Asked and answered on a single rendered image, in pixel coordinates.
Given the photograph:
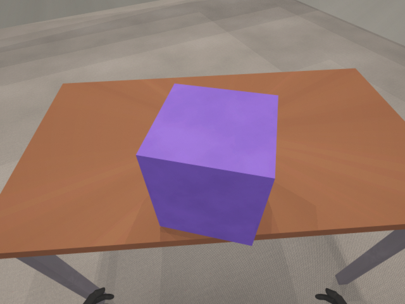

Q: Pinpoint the robot right hand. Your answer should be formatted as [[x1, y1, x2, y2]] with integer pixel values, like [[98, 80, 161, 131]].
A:
[[315, 288, 347, 304]]

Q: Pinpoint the robot left hand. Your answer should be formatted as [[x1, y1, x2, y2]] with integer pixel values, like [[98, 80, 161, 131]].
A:
[[83, 288, 114, 304]]

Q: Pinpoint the table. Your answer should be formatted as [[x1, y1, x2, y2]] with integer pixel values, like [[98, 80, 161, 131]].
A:
[[0, 68, 405, 304]]

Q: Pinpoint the carton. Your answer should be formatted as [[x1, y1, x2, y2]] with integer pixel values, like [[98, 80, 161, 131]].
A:
[[136, 84, 278, 246]]

